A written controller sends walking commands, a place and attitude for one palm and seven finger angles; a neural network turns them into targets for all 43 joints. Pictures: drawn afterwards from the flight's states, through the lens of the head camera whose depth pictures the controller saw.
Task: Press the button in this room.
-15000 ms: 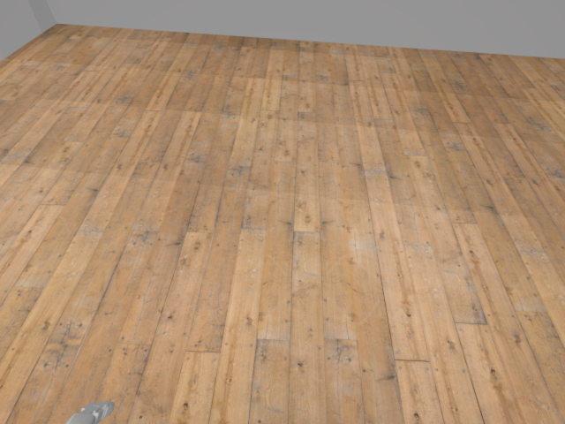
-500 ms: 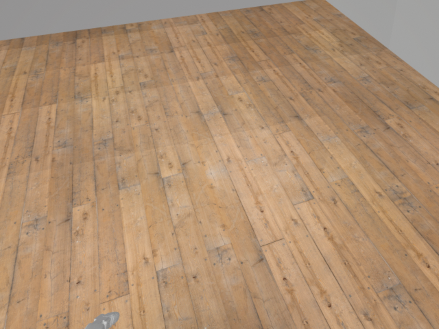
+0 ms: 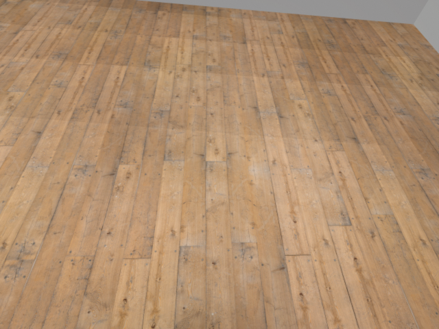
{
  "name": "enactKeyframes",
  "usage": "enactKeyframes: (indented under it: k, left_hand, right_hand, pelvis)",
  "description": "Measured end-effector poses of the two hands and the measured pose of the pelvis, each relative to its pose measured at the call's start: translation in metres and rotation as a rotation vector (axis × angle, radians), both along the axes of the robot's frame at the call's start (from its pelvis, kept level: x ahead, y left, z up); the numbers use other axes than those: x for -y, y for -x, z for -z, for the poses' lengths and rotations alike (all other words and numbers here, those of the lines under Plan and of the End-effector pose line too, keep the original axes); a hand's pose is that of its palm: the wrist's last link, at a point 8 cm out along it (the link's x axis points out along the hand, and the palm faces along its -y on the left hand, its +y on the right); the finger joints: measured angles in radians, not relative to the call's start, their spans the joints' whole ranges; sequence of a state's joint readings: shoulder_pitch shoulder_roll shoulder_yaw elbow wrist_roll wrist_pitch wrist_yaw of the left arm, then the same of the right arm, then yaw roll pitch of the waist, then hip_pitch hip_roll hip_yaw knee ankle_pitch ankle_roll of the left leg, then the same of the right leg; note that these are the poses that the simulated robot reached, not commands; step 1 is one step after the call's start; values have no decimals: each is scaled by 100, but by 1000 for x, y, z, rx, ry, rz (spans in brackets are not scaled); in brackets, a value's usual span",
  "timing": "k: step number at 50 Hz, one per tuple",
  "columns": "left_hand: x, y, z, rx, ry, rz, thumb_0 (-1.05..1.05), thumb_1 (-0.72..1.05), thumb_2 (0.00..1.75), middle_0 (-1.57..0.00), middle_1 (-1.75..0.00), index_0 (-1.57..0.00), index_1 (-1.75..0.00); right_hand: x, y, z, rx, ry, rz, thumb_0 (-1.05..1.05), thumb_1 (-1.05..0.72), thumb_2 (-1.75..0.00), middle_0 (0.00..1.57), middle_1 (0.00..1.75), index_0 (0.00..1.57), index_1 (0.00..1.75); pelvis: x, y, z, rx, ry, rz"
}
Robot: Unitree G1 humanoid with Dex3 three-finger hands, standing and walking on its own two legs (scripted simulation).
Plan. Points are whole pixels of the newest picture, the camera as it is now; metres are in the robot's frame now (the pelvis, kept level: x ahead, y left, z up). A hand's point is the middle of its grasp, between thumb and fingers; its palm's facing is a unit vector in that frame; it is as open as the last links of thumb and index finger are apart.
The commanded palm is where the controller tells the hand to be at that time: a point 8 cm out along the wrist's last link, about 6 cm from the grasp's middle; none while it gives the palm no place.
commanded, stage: turn or walk to find it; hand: left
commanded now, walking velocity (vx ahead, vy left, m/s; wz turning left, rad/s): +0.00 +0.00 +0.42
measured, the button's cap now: out of the picture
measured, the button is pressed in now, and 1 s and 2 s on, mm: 0 0 0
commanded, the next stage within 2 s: stand and wait in 0.68 s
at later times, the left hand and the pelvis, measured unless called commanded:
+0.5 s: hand out of the picture +0.07 +0.18 -0.13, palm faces +0.18 -0.94 -0.27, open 7.4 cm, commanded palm none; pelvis -0.01 -0.03 +0.01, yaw +11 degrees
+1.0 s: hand out of the picture -0.13 +0.16 -0.17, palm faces +0.33 -0.92 -0.20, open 7.4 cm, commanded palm none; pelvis -0.05 -0.02 +0.01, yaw +13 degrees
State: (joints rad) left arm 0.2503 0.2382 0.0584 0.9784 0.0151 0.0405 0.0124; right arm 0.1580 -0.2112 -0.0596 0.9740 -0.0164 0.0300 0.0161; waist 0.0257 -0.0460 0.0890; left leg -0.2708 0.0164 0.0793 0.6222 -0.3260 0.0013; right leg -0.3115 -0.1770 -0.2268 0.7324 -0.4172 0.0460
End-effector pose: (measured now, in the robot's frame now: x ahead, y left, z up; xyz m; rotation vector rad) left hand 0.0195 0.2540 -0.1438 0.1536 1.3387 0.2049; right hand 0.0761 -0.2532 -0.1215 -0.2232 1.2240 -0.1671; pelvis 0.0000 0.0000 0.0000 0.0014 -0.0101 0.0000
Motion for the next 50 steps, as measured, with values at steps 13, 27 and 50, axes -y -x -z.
enactKeyframes:
  k: [13, 27, 50]
  left_hand:
    - [-24, -11, -24, 80, -23, -56, 1, 91, 90, -20, -30, -20, -30]
    - [35, -22, -49, 237, -81, -96, 1, 91, 90, -20, -30, -20, -30]
    - [49, 163, -8, -141, 55, -317, 1, 91, 90, -20, -30, -20, -30]
  right_hand:
    - [-35, -13, -16, 33, -25, -78, 1, -91, -90, 20, 30, 20, 30]
    - [18, 20, 21, -106, -82, -105, 1, -91, -90, 20, 30, 20, 30]
    - [-42, -23, -5, 51, -42, -286, 1, -91, -90, 20, 30, 20, 30]
  pelvis:
    - [-13, 5, -19, -5, 12, -80]
    - [36, 15, -11, 3, -24, -215]
    - [17, 46, -12, 22, -9, -232]
